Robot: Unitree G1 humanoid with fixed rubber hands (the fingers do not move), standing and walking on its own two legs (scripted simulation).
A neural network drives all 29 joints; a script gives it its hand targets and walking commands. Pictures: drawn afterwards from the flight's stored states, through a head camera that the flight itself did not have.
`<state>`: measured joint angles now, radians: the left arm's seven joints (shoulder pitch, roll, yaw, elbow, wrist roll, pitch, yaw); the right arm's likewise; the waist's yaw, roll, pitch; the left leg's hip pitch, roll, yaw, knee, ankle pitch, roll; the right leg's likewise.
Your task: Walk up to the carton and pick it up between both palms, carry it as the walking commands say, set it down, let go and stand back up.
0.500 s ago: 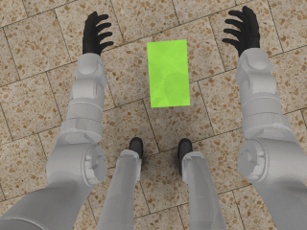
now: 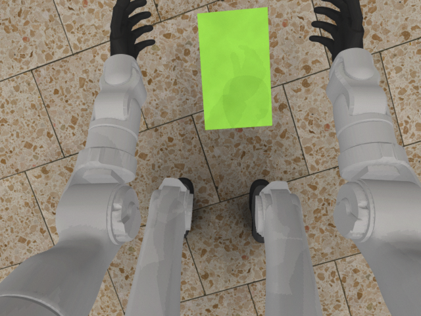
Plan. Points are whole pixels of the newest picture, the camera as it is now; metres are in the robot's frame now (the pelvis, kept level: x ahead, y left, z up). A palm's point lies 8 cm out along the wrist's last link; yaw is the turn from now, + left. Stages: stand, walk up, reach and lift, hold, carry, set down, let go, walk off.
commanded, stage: reach and lift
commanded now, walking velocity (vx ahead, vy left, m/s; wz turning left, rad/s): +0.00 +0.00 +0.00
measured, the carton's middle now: (233, 78) +0.53 -0.03 -0.44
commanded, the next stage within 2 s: none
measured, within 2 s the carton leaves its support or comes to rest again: neither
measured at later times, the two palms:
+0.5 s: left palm (150, 72) +0.51 +0.16 -0.27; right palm (311, 67) +0.52 -0.18 -0.28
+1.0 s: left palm (160, 80) +0.51 +0.16 -0.36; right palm (298, 77) +0.51 -0.18 -0.36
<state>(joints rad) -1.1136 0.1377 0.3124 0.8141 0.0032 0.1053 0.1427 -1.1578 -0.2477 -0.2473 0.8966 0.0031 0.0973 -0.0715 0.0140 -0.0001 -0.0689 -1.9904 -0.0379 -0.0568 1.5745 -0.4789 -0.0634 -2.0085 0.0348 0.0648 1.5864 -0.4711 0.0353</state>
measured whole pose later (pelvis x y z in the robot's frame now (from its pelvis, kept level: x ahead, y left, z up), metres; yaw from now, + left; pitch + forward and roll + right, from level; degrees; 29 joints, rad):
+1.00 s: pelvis -0.02 +0.00 -0.17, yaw +1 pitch +38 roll +2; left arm -1.42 0.28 0.13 1.15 -0.18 0.00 0.13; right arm -1.47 -0.37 -0.07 1.22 0.17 -0.01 -0.07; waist 0.01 0.01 0.36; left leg -2.27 -0.05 -0.05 2.20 -0.60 -0.08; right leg -2.28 0.03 0.06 2.21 -0.60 0.04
